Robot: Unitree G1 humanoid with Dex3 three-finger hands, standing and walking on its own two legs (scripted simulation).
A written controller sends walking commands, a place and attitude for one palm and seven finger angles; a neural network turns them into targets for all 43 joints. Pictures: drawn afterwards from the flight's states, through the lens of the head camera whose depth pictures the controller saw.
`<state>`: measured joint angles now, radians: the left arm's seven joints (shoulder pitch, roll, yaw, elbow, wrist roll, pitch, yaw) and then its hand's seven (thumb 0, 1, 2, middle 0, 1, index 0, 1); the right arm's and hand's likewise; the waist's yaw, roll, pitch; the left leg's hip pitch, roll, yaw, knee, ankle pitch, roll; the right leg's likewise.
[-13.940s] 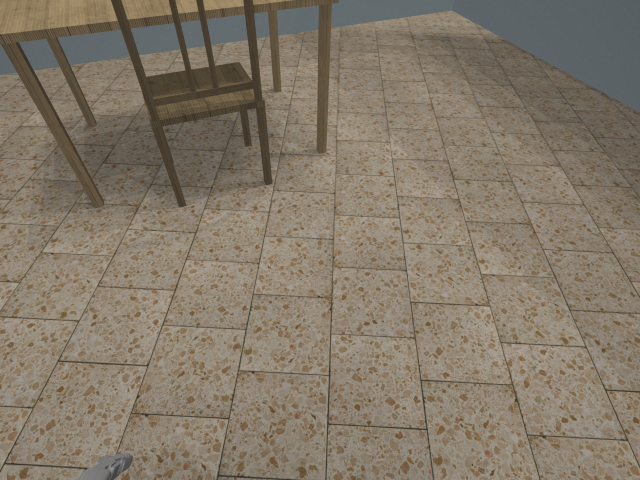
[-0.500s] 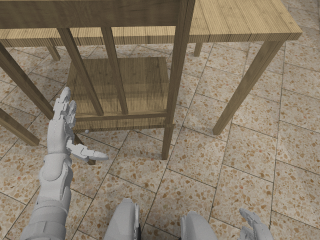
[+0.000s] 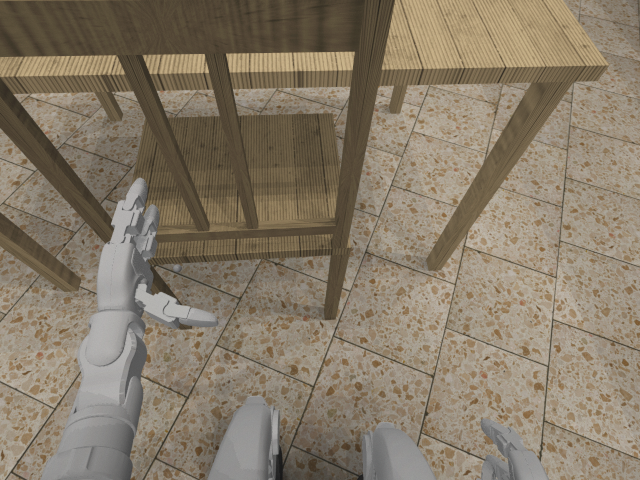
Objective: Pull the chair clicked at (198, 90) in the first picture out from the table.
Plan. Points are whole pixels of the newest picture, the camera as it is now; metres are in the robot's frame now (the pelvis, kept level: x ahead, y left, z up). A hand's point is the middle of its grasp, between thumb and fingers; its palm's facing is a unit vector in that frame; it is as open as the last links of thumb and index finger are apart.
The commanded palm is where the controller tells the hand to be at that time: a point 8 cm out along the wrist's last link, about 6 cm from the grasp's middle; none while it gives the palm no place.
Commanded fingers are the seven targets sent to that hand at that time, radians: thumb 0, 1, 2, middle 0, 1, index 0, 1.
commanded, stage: aim the fingers beside a spindle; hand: left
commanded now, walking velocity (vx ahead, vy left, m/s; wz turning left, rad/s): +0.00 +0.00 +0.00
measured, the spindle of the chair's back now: (176, 163) +0.51 +0.22 +0.04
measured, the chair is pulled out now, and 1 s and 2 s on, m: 0.00 0.00 0.00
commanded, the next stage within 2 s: push the fingers through the gap in 0.64 s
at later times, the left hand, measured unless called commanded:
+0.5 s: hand (183, 265) +0.36 +0.19 +0.02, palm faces +0.10 -0.99 -0.04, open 16.9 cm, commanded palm +0.34 +0.23 +0.02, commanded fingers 0.00 -0.50 0.30 -0.06 -0.08 -0.06 -0.08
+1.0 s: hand (192, 237) +0.40 +0.18 +0.02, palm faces +0.10 -0.99 -0.06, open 16.9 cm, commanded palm +0.38 +0.23 +0.02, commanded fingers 0.00 -0.50 0.30 -0.06 -0.08 -0.06 -0.08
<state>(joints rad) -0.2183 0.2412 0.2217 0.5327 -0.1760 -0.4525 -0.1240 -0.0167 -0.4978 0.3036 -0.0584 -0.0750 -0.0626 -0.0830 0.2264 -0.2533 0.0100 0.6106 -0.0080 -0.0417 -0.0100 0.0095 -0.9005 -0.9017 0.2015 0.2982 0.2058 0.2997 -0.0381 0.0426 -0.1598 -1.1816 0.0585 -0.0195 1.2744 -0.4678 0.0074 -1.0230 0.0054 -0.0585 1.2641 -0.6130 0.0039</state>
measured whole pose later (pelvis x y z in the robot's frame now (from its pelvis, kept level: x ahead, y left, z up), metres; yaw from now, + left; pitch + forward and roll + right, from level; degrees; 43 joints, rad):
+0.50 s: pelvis +0.00 +0.00 +0.00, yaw +0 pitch +22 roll -4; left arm -0.22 0.23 0.21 0.50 -0.15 -0.46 -0.08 -0.02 -0.50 0.30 -0.06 -0.08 -0.06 -0.08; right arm 0.22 -0.25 0.01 0.60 -0.02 -0.04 -0.01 0.01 -0.90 -0.90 0.20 0.30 0.21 0.30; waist -0.05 0.04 -0.15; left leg -1.19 0.06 -0.02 1.28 -0.47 0.01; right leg -1.03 0.01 -0.06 1.27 -0.62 0.01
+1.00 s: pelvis +0.00 +0.00 -0.01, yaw +0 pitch +23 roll -4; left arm -0.39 0.26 0.24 0.64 -0.13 -0.46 -0.07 -0.02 -0.50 0.30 -0.06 -0.08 -0.06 -0.08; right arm 0.21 -0.25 0.01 0.63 -0.02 -0.04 -0.01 0.01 -0.90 -0.90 0.20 0.30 0.21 0.30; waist -0.06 0.04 -0.15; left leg -1.23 0.06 -0.03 1.31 -0.48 0.00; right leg -1.07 0.01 -0.06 1.30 -0.62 0.00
